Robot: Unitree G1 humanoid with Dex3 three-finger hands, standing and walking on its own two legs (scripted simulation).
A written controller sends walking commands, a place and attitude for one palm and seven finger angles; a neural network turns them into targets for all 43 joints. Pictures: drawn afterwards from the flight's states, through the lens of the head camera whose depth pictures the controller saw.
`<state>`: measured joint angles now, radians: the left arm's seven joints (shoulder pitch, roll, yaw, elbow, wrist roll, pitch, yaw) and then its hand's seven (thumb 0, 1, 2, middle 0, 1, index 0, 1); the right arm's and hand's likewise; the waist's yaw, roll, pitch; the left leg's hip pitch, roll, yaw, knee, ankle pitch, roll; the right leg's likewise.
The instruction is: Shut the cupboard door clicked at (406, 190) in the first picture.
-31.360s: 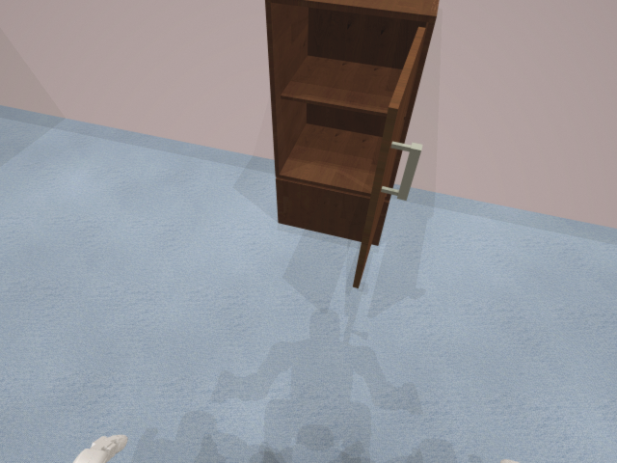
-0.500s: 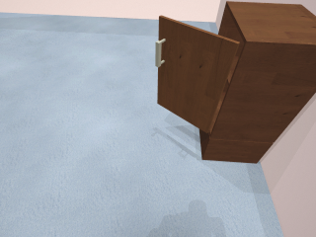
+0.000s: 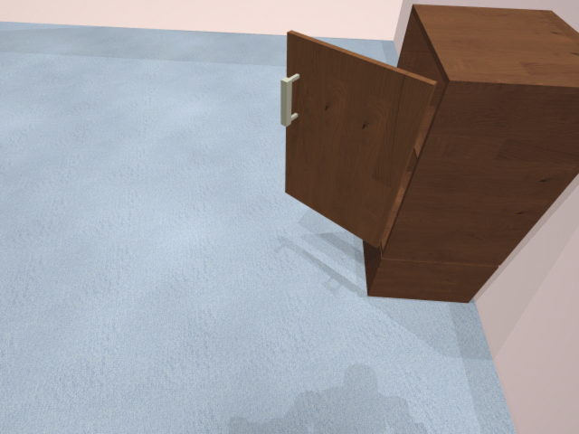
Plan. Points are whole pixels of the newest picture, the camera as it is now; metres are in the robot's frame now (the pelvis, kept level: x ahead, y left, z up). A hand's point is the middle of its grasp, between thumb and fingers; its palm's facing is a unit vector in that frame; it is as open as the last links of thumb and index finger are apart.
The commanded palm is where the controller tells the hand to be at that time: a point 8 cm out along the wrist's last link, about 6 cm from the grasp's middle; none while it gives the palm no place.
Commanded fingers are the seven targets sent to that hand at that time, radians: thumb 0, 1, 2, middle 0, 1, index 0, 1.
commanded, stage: walk to a spot facing it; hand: left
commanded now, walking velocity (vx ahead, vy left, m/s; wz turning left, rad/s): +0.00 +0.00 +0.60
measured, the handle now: (290, 100) +0.98 +0.04 -0.06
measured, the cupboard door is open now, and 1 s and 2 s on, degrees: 54 54 54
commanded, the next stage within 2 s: turn to face it in 1.98 s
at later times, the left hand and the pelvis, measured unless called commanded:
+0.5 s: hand out of the picture +0.00 +0.25 -0.21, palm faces +0.24 -0.95 -0.22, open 7.4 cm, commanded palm none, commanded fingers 0.00 0.90 0.90 -0.20 -0.30 -0.20 -0.30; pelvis -0.01 +0.04 -0.03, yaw +14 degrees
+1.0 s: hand out of the picture -0.04 +0.20 -0.16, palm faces +0.54 -0.80 -0.28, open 7.4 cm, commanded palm none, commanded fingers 0.00 0.90 0.90 -0.20 -0.30 -0.20 -0.30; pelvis +0.02 +0.00 +0.00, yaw +34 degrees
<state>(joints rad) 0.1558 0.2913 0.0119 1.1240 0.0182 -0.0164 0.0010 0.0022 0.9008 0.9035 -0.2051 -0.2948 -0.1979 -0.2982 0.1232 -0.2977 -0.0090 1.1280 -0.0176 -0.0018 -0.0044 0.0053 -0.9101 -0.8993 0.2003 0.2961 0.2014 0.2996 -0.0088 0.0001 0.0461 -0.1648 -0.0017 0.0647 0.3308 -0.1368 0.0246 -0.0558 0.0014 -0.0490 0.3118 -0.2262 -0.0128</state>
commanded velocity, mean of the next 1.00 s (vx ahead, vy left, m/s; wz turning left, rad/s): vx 0.10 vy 0.00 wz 0.60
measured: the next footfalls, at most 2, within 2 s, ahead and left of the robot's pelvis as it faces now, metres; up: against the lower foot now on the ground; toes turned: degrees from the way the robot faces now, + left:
right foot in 0.86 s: +0.08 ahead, -0.11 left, +0.00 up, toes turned +28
left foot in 1.28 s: +0.05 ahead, +0.24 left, +0.00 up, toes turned +54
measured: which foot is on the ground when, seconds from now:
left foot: down 0.00-0.84, up 0.86-1.00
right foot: down 0.00-0.40, up 0.42-0.84, down 0.86-1.00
